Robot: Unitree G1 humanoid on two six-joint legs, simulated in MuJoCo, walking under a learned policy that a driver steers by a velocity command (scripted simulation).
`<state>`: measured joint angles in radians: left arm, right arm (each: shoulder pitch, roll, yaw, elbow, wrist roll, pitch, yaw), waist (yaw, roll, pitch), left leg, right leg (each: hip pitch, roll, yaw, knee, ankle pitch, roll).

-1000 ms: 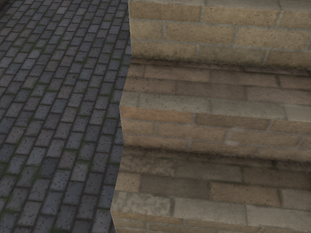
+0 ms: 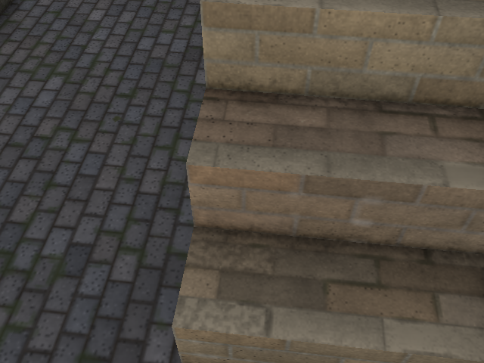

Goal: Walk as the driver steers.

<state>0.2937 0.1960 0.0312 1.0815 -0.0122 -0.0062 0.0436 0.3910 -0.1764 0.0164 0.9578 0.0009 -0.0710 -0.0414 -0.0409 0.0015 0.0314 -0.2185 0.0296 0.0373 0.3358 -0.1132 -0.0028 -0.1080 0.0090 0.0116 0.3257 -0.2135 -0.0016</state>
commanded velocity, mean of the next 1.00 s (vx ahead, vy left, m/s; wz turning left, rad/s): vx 0.04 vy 0.00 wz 0.00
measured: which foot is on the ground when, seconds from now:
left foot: down 0.00-1.00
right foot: down 0.00-1.00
